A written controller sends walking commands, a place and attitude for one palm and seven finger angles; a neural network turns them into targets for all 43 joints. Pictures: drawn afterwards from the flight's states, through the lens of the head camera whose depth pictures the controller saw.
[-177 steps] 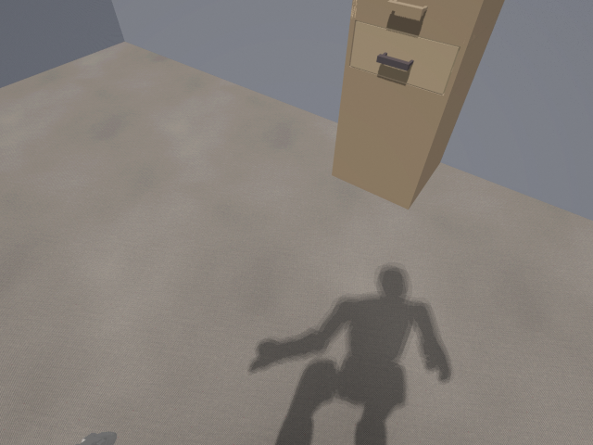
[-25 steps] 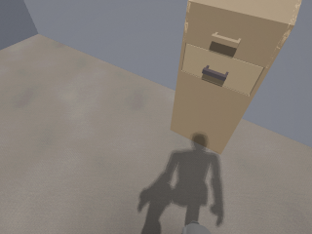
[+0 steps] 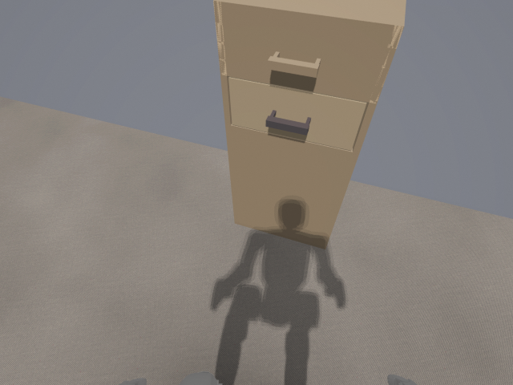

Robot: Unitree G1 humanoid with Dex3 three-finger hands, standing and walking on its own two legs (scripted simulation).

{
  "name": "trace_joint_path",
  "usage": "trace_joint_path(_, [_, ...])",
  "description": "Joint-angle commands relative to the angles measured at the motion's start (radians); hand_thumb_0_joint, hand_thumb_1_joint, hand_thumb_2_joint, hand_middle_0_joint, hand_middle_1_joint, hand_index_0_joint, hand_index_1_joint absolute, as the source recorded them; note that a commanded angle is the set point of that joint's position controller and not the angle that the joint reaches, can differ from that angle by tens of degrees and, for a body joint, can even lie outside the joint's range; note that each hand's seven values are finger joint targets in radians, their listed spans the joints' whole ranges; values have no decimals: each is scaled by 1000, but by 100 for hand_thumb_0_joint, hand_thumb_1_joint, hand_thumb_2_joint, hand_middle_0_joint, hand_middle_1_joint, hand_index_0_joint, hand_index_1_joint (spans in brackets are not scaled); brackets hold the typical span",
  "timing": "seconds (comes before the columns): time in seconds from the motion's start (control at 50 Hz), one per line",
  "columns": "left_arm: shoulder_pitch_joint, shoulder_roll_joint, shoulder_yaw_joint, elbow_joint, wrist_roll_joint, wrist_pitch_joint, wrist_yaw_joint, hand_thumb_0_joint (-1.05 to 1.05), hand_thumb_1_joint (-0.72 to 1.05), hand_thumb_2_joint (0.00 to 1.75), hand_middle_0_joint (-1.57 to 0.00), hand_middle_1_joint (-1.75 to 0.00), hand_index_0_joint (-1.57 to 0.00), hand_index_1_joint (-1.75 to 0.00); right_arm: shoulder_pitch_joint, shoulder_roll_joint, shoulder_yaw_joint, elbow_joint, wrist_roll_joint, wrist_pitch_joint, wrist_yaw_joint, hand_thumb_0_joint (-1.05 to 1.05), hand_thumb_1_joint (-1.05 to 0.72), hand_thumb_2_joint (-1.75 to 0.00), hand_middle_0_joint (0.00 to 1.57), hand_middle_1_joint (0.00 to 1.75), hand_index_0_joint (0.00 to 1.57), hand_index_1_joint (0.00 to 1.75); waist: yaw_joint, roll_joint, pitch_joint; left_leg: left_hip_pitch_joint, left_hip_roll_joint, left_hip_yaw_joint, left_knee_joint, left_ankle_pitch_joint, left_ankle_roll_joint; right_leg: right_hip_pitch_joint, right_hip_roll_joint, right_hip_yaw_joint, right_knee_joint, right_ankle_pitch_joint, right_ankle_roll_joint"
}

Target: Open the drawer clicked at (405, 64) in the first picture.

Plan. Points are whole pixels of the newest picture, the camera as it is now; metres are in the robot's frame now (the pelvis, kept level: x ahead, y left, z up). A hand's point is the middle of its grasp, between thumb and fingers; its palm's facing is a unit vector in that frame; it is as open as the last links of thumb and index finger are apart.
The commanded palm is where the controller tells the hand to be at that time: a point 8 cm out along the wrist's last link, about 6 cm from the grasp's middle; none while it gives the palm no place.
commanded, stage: turn to face it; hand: left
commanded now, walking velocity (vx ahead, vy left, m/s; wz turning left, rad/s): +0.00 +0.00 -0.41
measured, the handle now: (289, 121) +0.80 -0.03 -0.09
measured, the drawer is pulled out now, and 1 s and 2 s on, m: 0.00 0.00 0.00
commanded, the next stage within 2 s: take the last steps up to it in 0.32 s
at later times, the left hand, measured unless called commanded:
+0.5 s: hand out of the picture +0.14 +0.22 -0.17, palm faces -0.21 -0.96 -0.21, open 7.4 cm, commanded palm none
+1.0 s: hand out of the picture +0.15 +0.20 -0.20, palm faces -0.21 -0.96 -0.16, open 7.3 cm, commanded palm none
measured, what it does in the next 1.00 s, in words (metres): walks ahead, turning right: left foot, then right foot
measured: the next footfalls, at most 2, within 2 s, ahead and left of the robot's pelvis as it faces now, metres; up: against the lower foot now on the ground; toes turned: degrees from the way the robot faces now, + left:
left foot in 0.12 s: +0.06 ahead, +0.14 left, +0.00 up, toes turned +1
right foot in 0.58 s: +0.02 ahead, -0.08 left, +0.00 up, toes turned -20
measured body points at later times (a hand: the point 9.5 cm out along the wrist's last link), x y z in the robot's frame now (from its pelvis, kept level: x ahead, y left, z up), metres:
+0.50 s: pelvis +0.03 +0.04 +0.01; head +0.08 +0.04 +0.45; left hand +0.15 +0.27 -0.15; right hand -0.03 -0.19 -0.14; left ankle +0.02 +0.14 -0.73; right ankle -0.02 -0.09 -0.70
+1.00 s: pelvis +0.15 +0.02 -0.02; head +0.16 +0.03 +0.43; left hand +0.16 +0.25 -0.18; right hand +0.14 -0.23 -0.15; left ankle +0.24 +0.10 -0.74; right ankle -0.01 -0.07 -0.72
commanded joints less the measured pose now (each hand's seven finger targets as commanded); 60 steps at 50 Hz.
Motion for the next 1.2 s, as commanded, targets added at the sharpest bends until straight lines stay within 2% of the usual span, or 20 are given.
trace_joint_path(0.0, [27,226,62,-83,6,-1,11,0,90,90,-20,-30,-20,-30,76,-74,-10,-58,11,-22,-7,0,-90,-90,20,30,20,30,0,-155,-91,91,-42,10,-169,-31,21,90,-259,338,-167,77,-123])
trace_joint_path(0.06, [-4,202,56,-100,-6,10,12,0,90,90,-20,-30,-20,-30,167,-85,-9,-38,15,-37,-18,0,-90,-90,20,30,20,30,-48,-100,-103,332,-42,19,-475,130,39,-21,-193,307,-74,73,-47])
trace_joint_path(0.1, [24,113,38,-133,-14,13,-3,0,90,90,-20,-30,-20,-30,157,-232,-30,-69,-3,-40,-18,0,-90,-90,20,30,20,30,-40,318,-63,408,333,-359,-693,154,181,-277,15,52,285,-339,69])
trace_joint_path(0.12, [4,154,46,-118,5,25,0,0,90,90,-20,-30,-20,-30,115,-220,-27,-74,-6,-35,-20,0,-90,-90,20,30,20,30,-52,289,-21,270,378,-365,-713,139,217,-245,-24,69,480,-385,89])
trace_joint_path(0.18, [78,144,56,-67,8,25,-15,0,90,90,-20,-30,-20,-30,25,-145,-1,-90,-8,-46,-25,0,-90,-90,20,30,20,30,19,121,-14,275,223,-121,-638,370,198,-242,-50,47,687,-240,107])
trace_joint_path(0.28, [35,104,29,-51,-3,24,-9,0,90,90,-20,-30,-20,-30,172,-135,-8,-15,0,-56,-27,0,-90,-90,20,30,20,30,-35,146,-76,480,205,-11,-541,808,216,-226,-75,-7,559,-246,128])
trace_joint_path(0.44, [-43,72,5,-36,-3,15,-8,0,90,90,-20,-30,-20,-30,271,-156,-27,75,-10,-40,-17,0,-90,-90,20,30,20,30,-81,195,-76,477,247,-21,-520,689,220,-54,-68,-85,233,-308,91])
trace_joint_path(0.5, [21,71,5,-5,0,1,-14,0,90,90,-20,-30,-20,-30,245,-156,-27,93,-8,-43,-13,0,-90,-90,20,30,20,30,-36,153,-71,386,243,-11,-493,401,185,94,-57,-117,23,-182,67])
trace_joint_path(0.52, [63,91,11,13,3,-7,-14,0,90,90,-20,-30,-20,-30,245,-142,-23,95,-4,-46,-10,0,-90,-90,20,30,20,30,-13,97,-68,277,212,19,-425,291,147,235,-68,-101,-91,-102,49])
trace_joint_path(0.56, [231,240,37,72,4,-28,8,0,90,90,-20,-30,-20,-30,160,-25,13,39,8,-53,2,0,-90,-90,20,30,20,30,76,-309,-76,-194,9,170,10,-256,40,546,-436,362,-237,-21,-122])
trace_joint_path(0.62, [195,168,22,82,-6,-42,25,0,90,90,-20,-30,-20,-30,77,-69,-5,41,-7,-42,12,0,-90,-90,20,30,20,30,48,-163,76,-252,50,-1,208,-107,57,315,-392,314,-298,-179,-166])
trace_joint_path(0.7, [137,113,4,76,1,-71,24,0,90,90,-20,-30,-20,-30,162,-20,-5,85,-12,-43,24,0,-90,-90,20,30,20,30,-25,-108,76,-127,48,53,91,22,28,220,-304,108,-267,86,-122])
trace_joint_path(0.84, [188,146,6,125,4,-78,19,0,90,90,-20,-30,-20,-30,85,-8,-3,48,-1,-63,43,0,-90,-90,20,30,20,30,-13,-131,89,-1,20,89,-181,89,59,205,-296,91,-246,67,-107])
trace_joint_path(0.9, [170,149,11,133,-4,-73,16,0,90,90,-20,-30,-20,-30,220,-38,-9,95,-7,-79,30,0,-90,-90,20,30,20,30,-86,-56,45,271,-33,133,-356,184,73,134,-237,28,-56,131,-62])
trace_joint_path(0.92, [187,116,6,130,-9,-71,13,0,90,90,-20,-30,-20,-30,346,-90,-20,134,-14,-88,20,0,-90,-90,20,30,20,30,-127,53,-34,454,17,51,-431,193,97,69,-172,-12,162,144,-28])
trace_joint_path(0.94, [221,53,-2,110,-17,-65,6,0,90,90,-20,-30,-20,-30,445,-203,-44,155,-26,-91,10,0,-90,-90,20,30,20,30,-140,312,-105,594,277,-293,-534,151,191,-127,-54,-113,455,-210,30])
trace_joint_path(0.96, [177,69,-4,79,-11,-66,7,0,90,90,-20,-30,-20,-30,480,-224,-41,162,-19,-81,5,0,-90,-90,20,30,20,30,-151,338,-111,540,377,-473,-686,22,249,-191,-24,-48,658,-438,24])
trace_joint_path(1.02, [106,49,0,87,4,-55,-7,0,90,90,-20,-30,-20,-30,269,-101,-10,114,-11,-88,-5,0,-90,-90,20,30,20,30,-75,97,78,260,311,-311,-748,-90,235,-246,-154,15,753,-241,27])
trace_joint_path(1.08, [194,8,-3,118,7,-35,-9,0,90,90,-20,-30,-20,-30,214,-59,0,114,-5,-103,-8,0,-90,-90,20,30,20,30,-17,112,26,213,227,-85,-734,141,201,-132,-166,-26,606,-174,58])
trace_joint_path(1.18, [132,-8,-6,89,3,-25,-6,0,90,90,-20,-30,-20,-30,241,-69,-7,134,-4,-93,-5,0,-90,-90,20,30,20,30,-25,115,47,241,208,-11,-730,219,221,-110,-168,-70,361,-129,83])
